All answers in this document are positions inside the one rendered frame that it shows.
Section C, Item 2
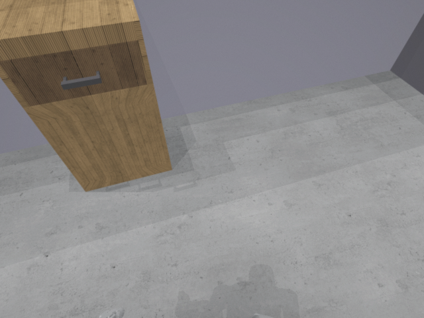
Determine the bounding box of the drawer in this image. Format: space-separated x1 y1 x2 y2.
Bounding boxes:
0 40 147 106

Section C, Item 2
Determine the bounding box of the handle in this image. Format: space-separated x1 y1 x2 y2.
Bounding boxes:
61 71 102 90

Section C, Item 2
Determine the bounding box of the cabinet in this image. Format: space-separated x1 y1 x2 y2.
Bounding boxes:
0 0 172 192

